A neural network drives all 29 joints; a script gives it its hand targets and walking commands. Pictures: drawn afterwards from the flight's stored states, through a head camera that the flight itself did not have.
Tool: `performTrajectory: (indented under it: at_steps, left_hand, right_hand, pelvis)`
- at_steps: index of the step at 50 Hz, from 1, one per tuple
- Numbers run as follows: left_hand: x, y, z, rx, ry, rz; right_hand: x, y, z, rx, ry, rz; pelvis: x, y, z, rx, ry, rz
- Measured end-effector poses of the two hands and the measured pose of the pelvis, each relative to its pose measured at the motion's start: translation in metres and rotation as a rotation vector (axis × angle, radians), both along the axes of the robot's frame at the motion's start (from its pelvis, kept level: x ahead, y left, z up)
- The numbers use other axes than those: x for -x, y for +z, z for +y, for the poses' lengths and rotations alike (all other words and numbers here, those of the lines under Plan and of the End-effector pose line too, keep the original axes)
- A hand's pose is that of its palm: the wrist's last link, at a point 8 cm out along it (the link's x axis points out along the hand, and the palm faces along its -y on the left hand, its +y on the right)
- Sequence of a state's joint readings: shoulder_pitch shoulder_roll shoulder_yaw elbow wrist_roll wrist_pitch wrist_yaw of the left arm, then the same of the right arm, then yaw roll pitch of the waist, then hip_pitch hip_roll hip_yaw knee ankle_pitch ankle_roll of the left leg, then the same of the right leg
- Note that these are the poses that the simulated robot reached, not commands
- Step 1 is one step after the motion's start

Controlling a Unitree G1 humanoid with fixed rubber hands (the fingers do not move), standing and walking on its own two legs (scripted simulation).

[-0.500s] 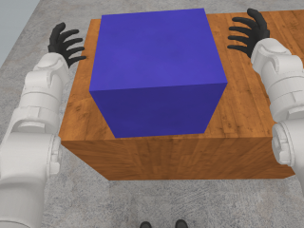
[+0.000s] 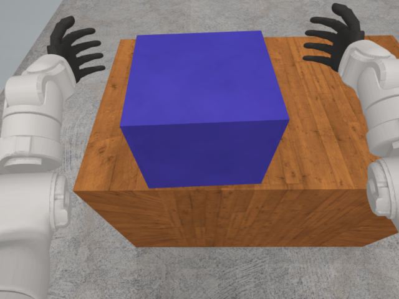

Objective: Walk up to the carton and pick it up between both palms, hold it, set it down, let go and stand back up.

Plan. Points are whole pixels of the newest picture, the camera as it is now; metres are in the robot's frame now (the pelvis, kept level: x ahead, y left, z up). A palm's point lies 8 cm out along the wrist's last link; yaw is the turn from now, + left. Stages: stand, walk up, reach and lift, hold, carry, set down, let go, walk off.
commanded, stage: set down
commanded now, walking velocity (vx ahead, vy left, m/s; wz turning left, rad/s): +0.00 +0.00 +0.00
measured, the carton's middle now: (202, 113) +0.51 +0.00 +0.02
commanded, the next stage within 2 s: let go in 1.70 s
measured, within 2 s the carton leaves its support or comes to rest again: neither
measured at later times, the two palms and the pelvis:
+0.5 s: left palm (78, 117) +0.42 +0.23 +0.14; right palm (343, 106) +0.40 -0.25 +0.14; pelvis +0.02 +0.00 +0.00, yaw +0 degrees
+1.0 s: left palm (79, 168) +0.34 +0.23 +0.08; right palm (345, 159) +0.32 -0.25 +0.09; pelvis +0.00 +0.01 +0.00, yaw -1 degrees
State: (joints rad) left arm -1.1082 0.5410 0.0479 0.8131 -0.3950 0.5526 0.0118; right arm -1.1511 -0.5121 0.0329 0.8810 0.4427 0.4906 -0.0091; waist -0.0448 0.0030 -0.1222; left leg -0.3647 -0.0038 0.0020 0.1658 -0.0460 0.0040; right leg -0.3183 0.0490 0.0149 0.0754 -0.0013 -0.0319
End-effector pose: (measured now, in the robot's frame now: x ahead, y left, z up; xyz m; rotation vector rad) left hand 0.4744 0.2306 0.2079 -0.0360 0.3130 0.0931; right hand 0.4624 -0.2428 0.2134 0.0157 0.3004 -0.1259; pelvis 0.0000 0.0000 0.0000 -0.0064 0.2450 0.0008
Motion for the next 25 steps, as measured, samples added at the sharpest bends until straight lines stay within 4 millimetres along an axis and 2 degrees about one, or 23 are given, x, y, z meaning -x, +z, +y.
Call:
performTrajectory:
  at_steps: [10,17,25]
  left_hand:
    - [0.015,-0.027,-0.006,-0.003,-0.023,0.001]
    - [0.034,-0.051,-0.005,-0.007,-0.011,0.014]
    - [0.059,-0.068,-0.004,-0.014,-0.004,0.002]
  right_hand:
    - [0.014,-0.028,-0.003,0.018,0.009,-0.014]
    - [0.034,-0.053,-0.010,0.021,0.005,-0.006]
    - [0.059,-0.071,-0.008,0.025,0.020,-0.020]
  pelvis:
    - [-0.008,0.002,-0.001,-0.003,0.002,-0.057]
    - [-0.013,0.003,-0.001,-0.003,-0.001,-0.104]
    - [-0.015,0.003,0.000,-0.003,-0.003,-0.145]
